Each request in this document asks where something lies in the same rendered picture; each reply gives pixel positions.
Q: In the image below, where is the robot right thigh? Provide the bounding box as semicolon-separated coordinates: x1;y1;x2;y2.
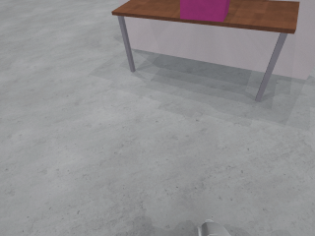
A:
197;222;230;236

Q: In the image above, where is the table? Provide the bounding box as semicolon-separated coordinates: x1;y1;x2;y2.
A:
111;0;300;102

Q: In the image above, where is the carton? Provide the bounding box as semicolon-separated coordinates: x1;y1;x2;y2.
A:
180;0;230;22

